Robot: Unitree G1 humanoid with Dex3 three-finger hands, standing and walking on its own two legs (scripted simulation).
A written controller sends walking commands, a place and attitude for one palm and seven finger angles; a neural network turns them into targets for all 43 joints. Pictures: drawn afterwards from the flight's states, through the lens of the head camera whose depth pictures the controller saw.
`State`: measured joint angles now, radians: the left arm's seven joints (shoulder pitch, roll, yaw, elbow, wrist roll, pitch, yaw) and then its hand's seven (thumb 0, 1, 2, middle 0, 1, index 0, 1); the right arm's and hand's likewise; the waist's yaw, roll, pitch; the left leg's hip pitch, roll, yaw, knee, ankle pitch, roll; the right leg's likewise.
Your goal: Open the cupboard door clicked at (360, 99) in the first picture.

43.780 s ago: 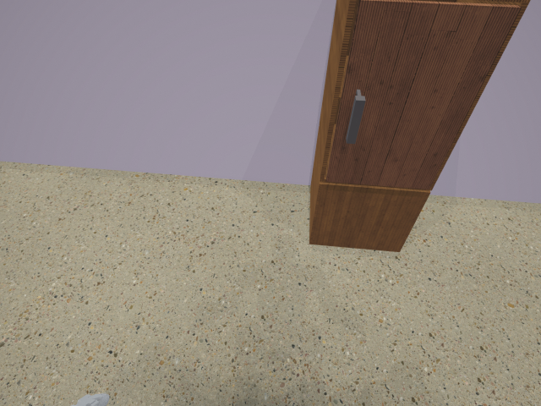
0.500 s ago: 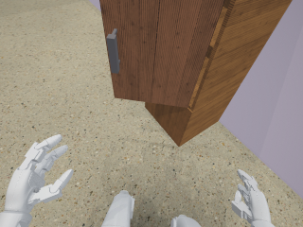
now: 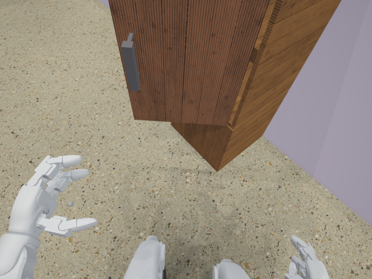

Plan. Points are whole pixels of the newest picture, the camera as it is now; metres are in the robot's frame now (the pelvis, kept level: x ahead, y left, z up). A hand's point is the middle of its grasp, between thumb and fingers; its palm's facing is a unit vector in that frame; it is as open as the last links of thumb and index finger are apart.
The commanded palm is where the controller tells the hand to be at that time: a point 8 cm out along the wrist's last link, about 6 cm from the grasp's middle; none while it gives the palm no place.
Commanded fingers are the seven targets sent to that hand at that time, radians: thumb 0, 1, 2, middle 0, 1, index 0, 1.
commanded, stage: raise the hand with hooked fingers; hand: left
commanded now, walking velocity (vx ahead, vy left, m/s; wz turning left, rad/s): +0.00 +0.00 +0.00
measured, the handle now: (133, 62) +0.65 +0.20 +0.05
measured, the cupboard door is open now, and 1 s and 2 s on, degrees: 48 48 48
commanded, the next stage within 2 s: move the hooked fingers beside the handle in 1.06 s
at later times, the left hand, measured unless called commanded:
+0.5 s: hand (52, 184) +0.27 +0.27 +0.07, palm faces +0.03 -1.00 -0.06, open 14.0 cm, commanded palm +0.25 +0.32 +0.07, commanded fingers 0.00 -0.50 0.30 -0.30 -1.20 -0.30 -1.20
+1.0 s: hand (68, 175) +0.29 +0.25 +0.07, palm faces +0.01 -1.00 -0.05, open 14.0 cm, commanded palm +0.26 +0.30 +0.07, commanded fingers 0.00 -0.50 0.30 -0.30 -1.20 -0.30 -1.20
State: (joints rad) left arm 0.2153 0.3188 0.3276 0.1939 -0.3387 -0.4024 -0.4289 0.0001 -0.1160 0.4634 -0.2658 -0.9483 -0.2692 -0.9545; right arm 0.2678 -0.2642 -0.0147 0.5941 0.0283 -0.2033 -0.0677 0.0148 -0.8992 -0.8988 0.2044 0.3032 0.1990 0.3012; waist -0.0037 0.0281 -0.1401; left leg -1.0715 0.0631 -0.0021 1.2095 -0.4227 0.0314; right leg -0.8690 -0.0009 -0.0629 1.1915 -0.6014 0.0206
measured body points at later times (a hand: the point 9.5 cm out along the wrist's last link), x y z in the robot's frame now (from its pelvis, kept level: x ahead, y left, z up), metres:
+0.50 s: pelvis -0.01 +0.00 +0.01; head +0.05 +0.02 +0.46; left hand +0.26 +0.32 +0.08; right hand +0.16 -0.24 -0.06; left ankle +0.09 +0.10 -0.63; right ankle -0.01 -0.14 -0.63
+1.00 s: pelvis +0.00 -0.02 +0.01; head +0.07 -0.01 +0.45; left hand +0.28 +0.30 +0.07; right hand +0.16 -0.27 -0.07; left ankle +0.09 +0.10 -0.63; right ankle -0.01 -0.14 -0.63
